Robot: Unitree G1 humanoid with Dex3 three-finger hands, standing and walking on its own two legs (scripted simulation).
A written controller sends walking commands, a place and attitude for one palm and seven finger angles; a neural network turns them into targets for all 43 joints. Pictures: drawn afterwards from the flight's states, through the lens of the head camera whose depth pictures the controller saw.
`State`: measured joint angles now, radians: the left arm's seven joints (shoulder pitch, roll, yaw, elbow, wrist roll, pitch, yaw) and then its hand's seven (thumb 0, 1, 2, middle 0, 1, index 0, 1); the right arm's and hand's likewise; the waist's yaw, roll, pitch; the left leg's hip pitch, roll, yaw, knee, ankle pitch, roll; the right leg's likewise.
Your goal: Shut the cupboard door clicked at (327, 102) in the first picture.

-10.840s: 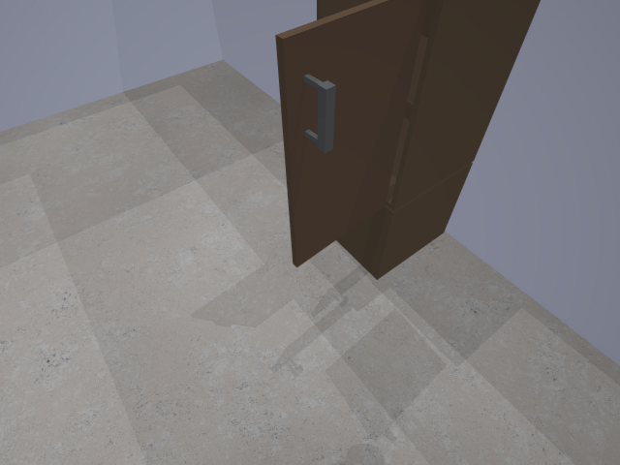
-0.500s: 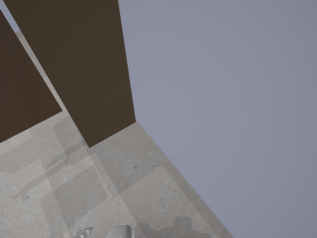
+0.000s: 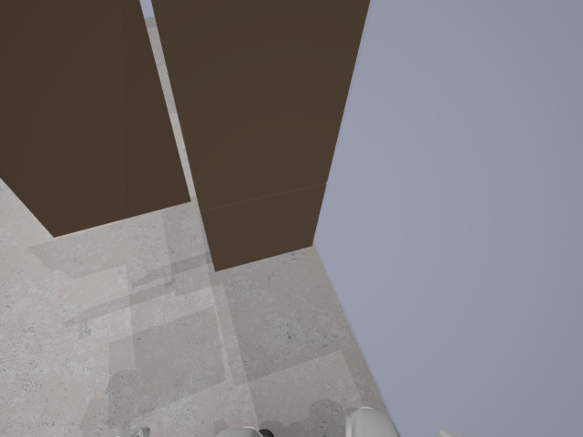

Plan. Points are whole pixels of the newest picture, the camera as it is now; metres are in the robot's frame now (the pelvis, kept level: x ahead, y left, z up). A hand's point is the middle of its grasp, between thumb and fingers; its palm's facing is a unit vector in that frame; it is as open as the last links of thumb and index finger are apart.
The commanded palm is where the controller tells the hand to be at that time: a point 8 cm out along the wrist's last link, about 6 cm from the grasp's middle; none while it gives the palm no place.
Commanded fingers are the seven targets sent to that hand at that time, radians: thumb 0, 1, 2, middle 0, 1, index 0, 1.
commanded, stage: turn to face it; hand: left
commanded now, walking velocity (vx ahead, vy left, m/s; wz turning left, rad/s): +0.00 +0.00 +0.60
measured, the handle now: out of the picture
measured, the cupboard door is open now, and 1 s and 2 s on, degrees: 94 94 94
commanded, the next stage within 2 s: take the last steps up to it in 0.60 s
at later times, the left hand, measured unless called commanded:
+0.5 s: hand (203, 432) +0.14 +0.13 -0.14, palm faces +0.23 -0.93 -0.27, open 7.4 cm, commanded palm none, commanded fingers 0.00 0.90 0.90 -0.20 -0.30 -0.20 -0.30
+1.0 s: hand out of the picture -0.03 +0.14 -0.17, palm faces +0.51 -0.83 -0.21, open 7.4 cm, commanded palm none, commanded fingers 0.00 0.90 0.90 -0.20 -0.30 -0.20 -0.30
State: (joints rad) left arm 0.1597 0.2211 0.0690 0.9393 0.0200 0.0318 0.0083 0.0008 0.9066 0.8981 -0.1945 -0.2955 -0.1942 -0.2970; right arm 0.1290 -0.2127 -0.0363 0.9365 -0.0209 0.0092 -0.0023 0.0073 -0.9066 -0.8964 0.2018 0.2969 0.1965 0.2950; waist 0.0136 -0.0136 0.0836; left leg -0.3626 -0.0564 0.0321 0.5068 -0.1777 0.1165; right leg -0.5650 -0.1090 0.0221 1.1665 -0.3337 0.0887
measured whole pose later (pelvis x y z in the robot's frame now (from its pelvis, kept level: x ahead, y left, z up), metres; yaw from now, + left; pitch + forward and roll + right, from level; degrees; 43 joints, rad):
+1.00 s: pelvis +0.07 -0.03 +0.00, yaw +27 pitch +0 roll +0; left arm 0.30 0.23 0.05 1.03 0.02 0.04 -0.01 0.01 0.91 0.90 -0.19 -0.30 -0.19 -0.30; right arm 0.14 -0.19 -0.02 0.95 -0.02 -0.01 -0.01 0.01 -0.91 -0.90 0.20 0.30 0.20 0.30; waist 0.05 -0.03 0.06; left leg -0.20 -0.05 0.05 0.48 -0.27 0.07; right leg -0.46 -0.10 -0.05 1.11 -0.42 0.02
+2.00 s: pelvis +0.22 +0.11 +0.00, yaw +29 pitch +1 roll -1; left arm 0.23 0.19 0.06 1.01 0.01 0.07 0.01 0.00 0.91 0.90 -0.19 -0.30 -0.19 -0.30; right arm 0.08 -0.14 -0.03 1.01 -0.03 0.01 -0.04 0.00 -0.91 -0.90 0.21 0.30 0.20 0.30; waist 0.02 -0.01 0.09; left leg -0.33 0.07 0.15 0.51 -0.20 0.03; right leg -0.42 -0.03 -0.05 0.94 -0.49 0.02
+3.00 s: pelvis +0.26 +0.09 +0.01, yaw +29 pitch +0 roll +0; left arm 0.30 0.12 -0.01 1.16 0.00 -0.01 0.03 0.00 0.91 0.90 -0.20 -0.30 -0.20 -0.30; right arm 0.26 -0.13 -0.01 1.16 -0.01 -0.01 -0.05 0.01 -0.91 -0.90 0.20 0.30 0.20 0.29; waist 0.01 -0.02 0.03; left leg -0.12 0.02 0.06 0.39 -0.26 0.00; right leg -0.10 -0.01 -0.06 0.38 -0.28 -0.01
